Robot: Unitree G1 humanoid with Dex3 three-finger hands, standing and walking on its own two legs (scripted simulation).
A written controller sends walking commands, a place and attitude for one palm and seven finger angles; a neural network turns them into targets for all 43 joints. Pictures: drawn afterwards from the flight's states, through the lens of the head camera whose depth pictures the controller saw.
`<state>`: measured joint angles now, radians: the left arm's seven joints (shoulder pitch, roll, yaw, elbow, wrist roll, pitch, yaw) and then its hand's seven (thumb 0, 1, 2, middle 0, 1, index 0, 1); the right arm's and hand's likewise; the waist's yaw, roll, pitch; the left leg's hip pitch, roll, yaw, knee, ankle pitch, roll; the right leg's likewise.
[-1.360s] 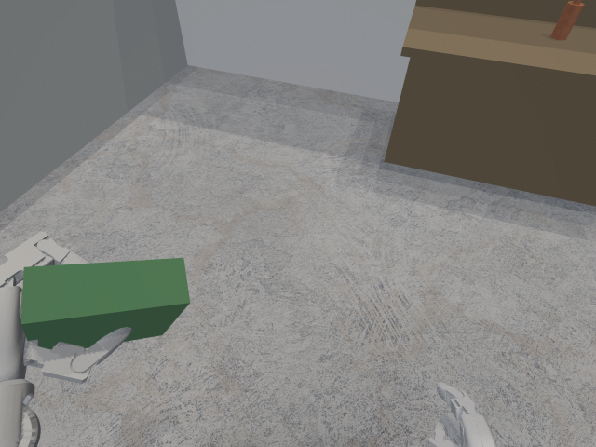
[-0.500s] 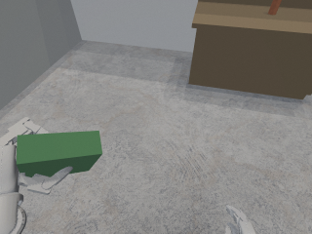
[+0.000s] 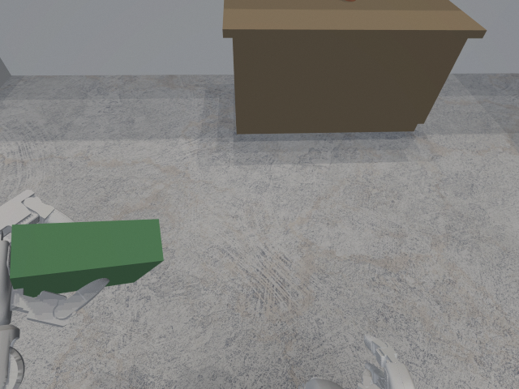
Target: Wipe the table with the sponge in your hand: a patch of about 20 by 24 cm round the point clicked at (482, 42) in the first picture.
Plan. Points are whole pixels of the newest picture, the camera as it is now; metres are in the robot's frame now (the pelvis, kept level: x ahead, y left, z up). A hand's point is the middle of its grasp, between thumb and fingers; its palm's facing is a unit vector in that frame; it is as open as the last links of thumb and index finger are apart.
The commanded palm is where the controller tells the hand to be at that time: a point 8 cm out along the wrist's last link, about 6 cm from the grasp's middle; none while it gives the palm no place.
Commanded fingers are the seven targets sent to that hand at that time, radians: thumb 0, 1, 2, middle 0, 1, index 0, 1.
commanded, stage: walk to a spot facing it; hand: left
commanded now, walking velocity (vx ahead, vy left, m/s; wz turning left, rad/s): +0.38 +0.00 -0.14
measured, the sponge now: (108, 257) +0.24 +0.20 +0.14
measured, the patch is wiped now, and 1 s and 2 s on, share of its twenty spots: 0.00 0.00 0.00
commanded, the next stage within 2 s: none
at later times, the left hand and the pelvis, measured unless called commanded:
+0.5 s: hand (161, 142) +0.39 +0.16 +0.19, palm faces +0.36 -0.80 -0.48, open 9.3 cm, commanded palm +0.34 +0.21 +0.18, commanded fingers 0.00 0.10 1.30 -1.20 -1.60 -1.20 -1.60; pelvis +0.18 -0.06 +0.00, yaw -2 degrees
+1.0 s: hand (208, 84) +0.56 +0.12 +0.18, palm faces +0.43 -0.73 -0.53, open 9.3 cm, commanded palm +0.51 +0.16 +0.18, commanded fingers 0.00 0.10 1.30 -1.20 -1.60 -1.20 -1.60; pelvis +0.35 -0.12 -0.01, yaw -1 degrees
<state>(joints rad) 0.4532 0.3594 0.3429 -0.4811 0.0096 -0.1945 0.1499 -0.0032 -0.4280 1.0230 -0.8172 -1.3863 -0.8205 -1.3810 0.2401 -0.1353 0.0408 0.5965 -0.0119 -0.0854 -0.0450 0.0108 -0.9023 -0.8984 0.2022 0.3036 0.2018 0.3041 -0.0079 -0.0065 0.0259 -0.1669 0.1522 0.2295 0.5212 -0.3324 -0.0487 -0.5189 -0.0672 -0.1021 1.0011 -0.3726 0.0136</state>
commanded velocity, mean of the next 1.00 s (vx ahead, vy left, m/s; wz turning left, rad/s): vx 0.38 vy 0.00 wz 0.03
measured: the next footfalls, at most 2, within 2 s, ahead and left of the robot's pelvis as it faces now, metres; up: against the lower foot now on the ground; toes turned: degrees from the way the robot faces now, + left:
right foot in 0.14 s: +0.16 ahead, -0.13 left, +0.00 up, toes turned -12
left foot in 0.60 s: +0.35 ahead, +0.08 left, +0.00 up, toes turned +10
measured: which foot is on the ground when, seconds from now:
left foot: down 0.00-0.14, up 0.16-0.58, down 0.60-0.98, up 1.00-1.00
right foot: up 0.00-0.12, down 0.14-0.60, up 0.62-0.96, down 0.98-1.00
